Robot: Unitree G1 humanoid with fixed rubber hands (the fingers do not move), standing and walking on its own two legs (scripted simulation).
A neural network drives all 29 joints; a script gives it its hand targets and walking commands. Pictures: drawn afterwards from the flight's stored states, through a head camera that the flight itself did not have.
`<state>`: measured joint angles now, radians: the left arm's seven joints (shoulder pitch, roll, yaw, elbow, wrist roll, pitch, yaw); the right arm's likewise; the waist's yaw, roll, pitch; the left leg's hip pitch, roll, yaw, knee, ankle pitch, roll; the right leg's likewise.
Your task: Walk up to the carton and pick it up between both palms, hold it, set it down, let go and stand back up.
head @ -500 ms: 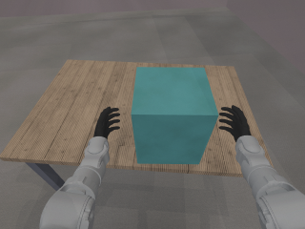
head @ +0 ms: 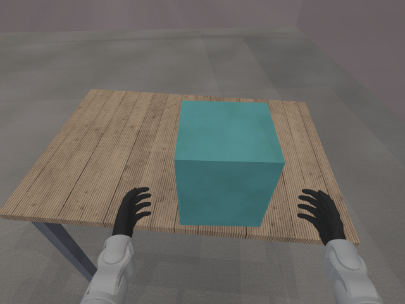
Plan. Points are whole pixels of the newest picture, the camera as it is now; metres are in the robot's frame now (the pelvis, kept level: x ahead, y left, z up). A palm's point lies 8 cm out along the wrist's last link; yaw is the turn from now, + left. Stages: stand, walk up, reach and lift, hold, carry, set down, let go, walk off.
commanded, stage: set down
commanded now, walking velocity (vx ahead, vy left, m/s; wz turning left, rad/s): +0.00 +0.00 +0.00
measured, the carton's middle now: (222, 165) +0.45 -0.01 +0.01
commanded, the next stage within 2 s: let go in 1.76 s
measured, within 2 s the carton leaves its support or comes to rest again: neither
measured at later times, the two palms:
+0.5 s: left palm (102, 268) +0.19 +0.22 +0.01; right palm (339, 276) +0.20 -0.21 +0.02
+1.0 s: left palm (103, 278) +0.19 +0.22 -0.02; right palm (334, 286) +0.19 -0.21 -0.01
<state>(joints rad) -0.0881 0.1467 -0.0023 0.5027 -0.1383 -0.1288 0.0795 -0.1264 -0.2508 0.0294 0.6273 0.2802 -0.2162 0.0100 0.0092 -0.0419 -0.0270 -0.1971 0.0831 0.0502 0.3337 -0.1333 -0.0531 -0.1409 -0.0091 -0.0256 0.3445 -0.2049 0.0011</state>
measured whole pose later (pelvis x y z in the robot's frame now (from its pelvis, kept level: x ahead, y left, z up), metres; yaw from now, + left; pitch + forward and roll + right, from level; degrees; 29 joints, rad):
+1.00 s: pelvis +0.02 +0.01 +0.00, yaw -1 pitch -3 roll +0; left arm 0.38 0.22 -0.04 0.13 -0.14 -0.02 0.05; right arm 0.38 -0.18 0.00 0.20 0.14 -0.14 0.01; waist 0.03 -0.04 0.05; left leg -0.07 0.07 0.07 0.28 -0.15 -0.05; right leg -0.02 -0.02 0.00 0.29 -0.22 0.01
